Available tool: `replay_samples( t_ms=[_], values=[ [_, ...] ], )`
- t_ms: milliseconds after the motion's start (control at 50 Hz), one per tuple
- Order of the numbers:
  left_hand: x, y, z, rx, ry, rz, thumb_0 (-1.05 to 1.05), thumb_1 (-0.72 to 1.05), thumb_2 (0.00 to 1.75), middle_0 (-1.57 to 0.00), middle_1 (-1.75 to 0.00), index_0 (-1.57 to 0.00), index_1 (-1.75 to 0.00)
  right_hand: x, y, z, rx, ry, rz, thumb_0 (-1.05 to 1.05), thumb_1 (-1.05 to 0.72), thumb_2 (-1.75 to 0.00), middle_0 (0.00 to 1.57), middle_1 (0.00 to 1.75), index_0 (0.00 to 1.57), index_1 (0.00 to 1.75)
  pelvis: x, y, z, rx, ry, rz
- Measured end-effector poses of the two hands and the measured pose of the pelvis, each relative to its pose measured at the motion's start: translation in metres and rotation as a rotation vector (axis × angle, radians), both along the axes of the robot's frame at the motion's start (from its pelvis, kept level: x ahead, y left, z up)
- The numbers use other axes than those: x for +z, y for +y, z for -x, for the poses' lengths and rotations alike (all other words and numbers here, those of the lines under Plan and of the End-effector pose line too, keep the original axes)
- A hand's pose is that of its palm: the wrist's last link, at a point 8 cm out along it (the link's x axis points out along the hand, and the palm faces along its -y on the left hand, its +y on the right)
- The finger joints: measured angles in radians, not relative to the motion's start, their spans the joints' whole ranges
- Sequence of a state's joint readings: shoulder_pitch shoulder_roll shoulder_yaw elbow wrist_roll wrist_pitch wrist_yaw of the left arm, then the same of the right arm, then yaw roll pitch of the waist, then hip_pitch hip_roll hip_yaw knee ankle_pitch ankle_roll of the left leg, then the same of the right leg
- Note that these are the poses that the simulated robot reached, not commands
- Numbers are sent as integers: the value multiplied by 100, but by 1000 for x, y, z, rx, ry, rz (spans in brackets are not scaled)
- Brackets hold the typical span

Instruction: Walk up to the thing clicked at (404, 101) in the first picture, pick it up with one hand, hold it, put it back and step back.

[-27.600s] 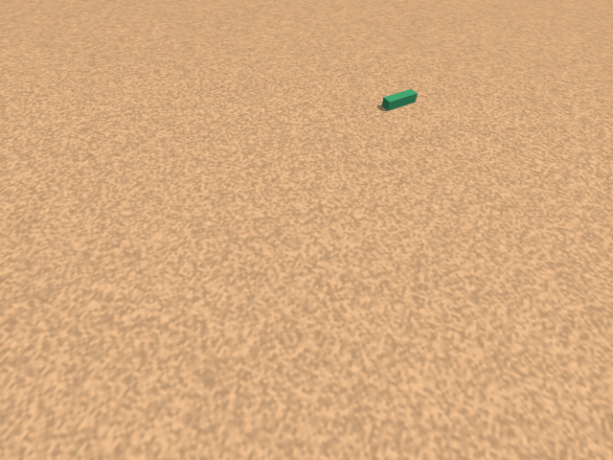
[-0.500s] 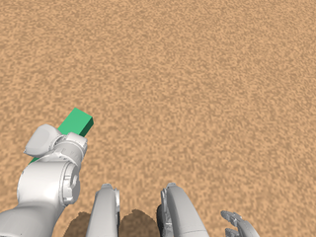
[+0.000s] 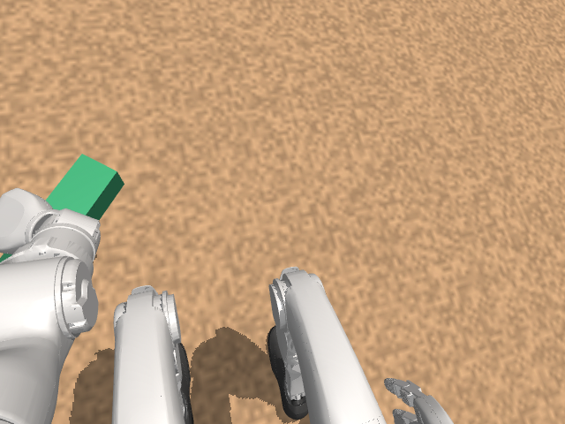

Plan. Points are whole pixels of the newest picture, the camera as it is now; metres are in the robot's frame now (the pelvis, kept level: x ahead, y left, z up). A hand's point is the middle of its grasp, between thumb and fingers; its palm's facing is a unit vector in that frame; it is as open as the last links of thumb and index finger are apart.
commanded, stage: crouch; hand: left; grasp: from above
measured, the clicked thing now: (63, 225) +0.43 +0.28 -0.19
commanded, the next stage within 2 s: lower in 0.84 s
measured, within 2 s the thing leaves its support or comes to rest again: neither
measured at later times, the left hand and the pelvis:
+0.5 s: hand (66, 243) +0.41 +0.29 -0.24, palm faces -0.14 -0.42 -0.90, open 8.9 cm; pelvis -0.01 +0.00 -0.09, yaw -1 degrees
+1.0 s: hand (67, 243) +0.42 +0.30 -0.27, palm faces -0.15 -0.40 -0.90, open 8.9 cm; pelvis -0.01 +0.00 -0.12, yaw -3 degrees
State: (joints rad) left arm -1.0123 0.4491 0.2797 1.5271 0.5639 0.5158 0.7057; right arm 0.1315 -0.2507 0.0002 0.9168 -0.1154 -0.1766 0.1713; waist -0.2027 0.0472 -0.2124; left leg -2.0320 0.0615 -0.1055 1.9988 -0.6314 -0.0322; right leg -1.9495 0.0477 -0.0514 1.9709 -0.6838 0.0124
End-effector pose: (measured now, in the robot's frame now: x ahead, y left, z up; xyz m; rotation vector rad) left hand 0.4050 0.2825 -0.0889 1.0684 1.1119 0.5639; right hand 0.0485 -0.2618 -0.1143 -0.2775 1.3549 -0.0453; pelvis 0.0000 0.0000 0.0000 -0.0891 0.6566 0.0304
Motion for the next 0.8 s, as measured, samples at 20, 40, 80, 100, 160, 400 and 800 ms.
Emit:
replay_samples(
  t_ms=[20, 40, 80, 100, 160, 400, 800],
  values=[
    [-6, 0, -1, 3, -2, 2, 3, 13, 40, -75, -36, -83, -40, -5, -1, 0, 3, 2, 0, 1, -89, -90, 20, 30, 20, 30, -5, 0, 0, -2, 2, 1],
    [-12, 1, -2, 6, -4, 3, 3, 13, 39, -75, -36, -83, -40, -10, -3, 0, 6, 3, 0, 1, -89, -90, 20, 30, 20, 30, -11, 0, 1, -3, 4, 1],
    [-22, 2, -4, 7, -7, 2, 3, 13, 39, -75, -36, -84, -39, -20, -6, 0, 9, 5, -2, 1, -90, -90, 20, 30, 20, 30, -21, -1, 2, -6, 6, 1],
    [-27, 2, -5, 7, -7, -1, 3, 13, 40, -75, -36, -84, -39, -25, -7, 0, 11, 5, -4, 1, -90, -90, 20, 30, 20, 30, -25, -1, 2, -7, 7, 1],
    [-39, 5, -7, 9, -8, -7, 3, 12, 40, -76, -35, -85, -39, -39, -10, -1, 12, 5, -10, 1, -90, -90, 20, 30, 20, 30, -38, -1, 3, -11, 5, 0],
    [-73, 9, -4, 39, 20, -10, 3, 11, 40, -78, -33, -88, -35, -81, -12, 6, 30, 16, -52, 1, -90, -90, 20, 29, 20, 30, -75, -3, 7, -24, -14, -13],
    [-119, 19, -11, 3, 19, -4, 3, 10, 36, -82, -28, -92, -29, -105, -10, 45, 47, 119, -70, 1, -91, -90, 20, 30, 20, 30, -111, -1, 11, -32, -61, 4]
  ],
)
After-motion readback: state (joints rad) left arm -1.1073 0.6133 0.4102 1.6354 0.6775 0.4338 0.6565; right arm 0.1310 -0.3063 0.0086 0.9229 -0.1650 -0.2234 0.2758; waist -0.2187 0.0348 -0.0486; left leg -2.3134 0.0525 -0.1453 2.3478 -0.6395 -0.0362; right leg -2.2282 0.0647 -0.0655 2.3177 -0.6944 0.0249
